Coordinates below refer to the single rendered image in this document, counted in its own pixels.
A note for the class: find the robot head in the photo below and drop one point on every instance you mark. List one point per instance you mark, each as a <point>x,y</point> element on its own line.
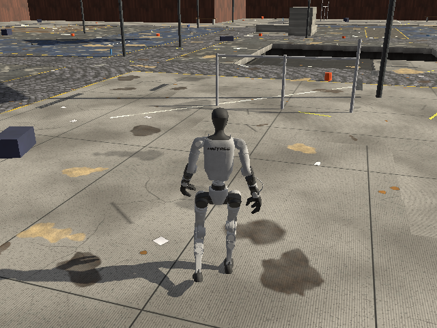
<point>219,119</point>

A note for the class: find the right robot thigh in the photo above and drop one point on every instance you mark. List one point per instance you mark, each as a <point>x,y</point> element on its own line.
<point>233,206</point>

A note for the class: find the right robot forearm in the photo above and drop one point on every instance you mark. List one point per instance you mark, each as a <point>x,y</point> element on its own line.
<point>252,184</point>

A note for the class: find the robot right hand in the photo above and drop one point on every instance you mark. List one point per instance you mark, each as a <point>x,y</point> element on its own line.
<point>257,204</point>

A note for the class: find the robot right upper arm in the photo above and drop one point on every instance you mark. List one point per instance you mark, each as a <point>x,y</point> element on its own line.
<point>244,156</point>

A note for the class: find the robot left hand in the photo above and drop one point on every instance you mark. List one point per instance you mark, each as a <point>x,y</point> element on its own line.
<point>183,189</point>

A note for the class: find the robot left upper arm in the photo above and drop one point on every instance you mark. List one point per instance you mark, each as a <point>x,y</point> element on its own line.
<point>194,154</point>

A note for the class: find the left robot forearm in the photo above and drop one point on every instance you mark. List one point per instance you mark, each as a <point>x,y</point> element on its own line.
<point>186,177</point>

